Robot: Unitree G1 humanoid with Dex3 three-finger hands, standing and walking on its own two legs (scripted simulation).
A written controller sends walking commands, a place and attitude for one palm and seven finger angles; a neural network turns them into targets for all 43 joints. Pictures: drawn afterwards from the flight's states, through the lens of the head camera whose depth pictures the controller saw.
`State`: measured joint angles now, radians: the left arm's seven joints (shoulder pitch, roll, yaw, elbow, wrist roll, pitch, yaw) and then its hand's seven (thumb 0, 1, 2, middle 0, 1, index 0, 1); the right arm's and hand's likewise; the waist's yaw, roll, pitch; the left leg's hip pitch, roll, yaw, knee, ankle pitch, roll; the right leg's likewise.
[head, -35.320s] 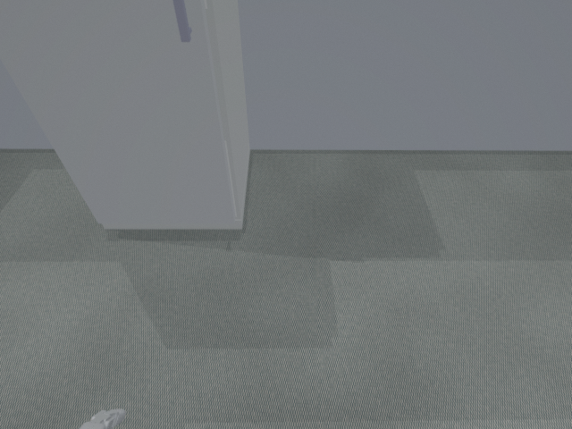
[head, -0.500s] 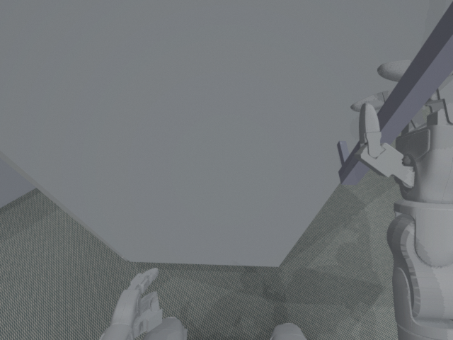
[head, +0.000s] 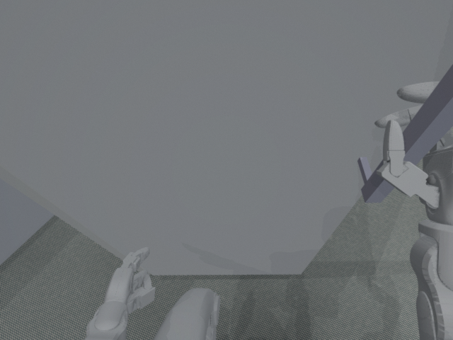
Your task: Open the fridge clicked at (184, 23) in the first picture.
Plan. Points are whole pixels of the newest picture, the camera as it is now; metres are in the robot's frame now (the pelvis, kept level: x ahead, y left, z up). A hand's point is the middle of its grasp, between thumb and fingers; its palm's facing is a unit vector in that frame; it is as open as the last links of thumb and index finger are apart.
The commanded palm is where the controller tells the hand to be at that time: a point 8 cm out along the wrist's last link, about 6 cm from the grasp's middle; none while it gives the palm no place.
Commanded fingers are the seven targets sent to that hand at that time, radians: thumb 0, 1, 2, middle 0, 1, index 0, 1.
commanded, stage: walk backward, drawing the door open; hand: right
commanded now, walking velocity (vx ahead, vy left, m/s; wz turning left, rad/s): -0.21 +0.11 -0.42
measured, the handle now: (408, 124) +0.34 -0.16 +0.23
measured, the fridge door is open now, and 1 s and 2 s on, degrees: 55 65 64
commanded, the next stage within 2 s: stop walking and hold the door back in 0.24 s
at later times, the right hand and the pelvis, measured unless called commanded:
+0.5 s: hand (402, 263) +0.20 -0.13 +0.21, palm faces +0.54 +0.81 -0.22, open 6.7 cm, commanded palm +0.17 -0.18 +0.17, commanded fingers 0.00 -0.90 -0.90 0.45 1.40 0.45 1.40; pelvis -0.05 +0.14 -0.03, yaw -11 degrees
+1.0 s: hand (397, 239) +0.22 -0.13 +0.22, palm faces +0.36 +0.92 -0.12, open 5.7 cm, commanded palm +0.19 -0.17 +0.17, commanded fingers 0.00 -0.90 -0.90 0.45 1.40 0.45 1.40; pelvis -0.14 +0.11 -0.01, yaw -13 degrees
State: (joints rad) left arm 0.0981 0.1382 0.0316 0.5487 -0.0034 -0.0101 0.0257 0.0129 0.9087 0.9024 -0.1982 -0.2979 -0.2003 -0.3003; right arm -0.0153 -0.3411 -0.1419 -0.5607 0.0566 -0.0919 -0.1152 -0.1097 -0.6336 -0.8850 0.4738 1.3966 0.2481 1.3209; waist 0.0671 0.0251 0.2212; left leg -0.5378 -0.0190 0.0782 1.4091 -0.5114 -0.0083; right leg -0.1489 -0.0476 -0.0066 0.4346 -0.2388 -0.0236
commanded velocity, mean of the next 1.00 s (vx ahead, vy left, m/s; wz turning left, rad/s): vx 0.04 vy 0.01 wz -0.13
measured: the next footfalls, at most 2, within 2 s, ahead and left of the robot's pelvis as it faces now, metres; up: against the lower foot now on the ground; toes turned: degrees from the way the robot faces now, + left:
left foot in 0.32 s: +0.09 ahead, +0.31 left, +0.00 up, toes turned -4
right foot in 0.62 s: -0.09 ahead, +0.02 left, +0.00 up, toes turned -15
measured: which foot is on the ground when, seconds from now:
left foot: up 0.00-0.30, down 0.32-0.66, up 0.68-0.88, down 0.90-1.00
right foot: down 0.00-0.30, up 0.32-0.60, down 0.62-1.00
